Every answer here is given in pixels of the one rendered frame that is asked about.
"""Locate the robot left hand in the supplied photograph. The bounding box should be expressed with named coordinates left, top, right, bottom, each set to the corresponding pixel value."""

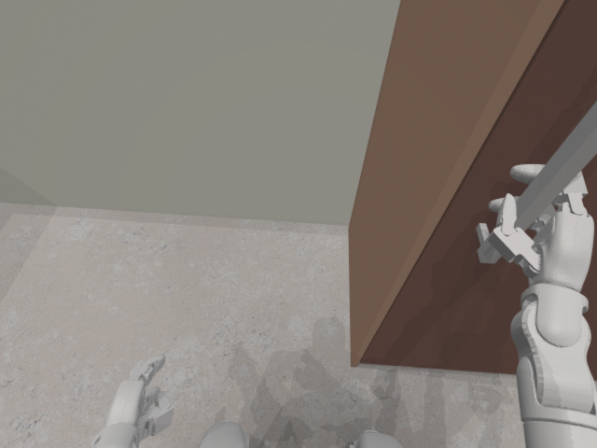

left=104, top=355, right=174, bottom=442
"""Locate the right robot forearm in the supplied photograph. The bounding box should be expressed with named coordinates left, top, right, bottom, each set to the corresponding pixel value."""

left=510, top=283, right=597, bottom=448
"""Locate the robot right hand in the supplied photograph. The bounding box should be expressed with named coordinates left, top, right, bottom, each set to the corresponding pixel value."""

left=488, top=164, right=594, bottom=293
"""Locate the left robot forearm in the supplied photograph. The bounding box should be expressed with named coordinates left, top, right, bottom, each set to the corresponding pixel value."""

left=90, top=423, right=139, bottom=448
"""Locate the handle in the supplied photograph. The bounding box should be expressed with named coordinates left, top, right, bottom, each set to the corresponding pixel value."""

left=476, top=101, right=597, bottom=264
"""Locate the left robot thigh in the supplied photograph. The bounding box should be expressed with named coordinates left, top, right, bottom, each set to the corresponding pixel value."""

left=197, top=422, right=249, bottom=448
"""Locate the wardrobe door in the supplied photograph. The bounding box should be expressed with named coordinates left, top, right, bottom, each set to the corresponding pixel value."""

left=360, top=0, right=597, bottom=381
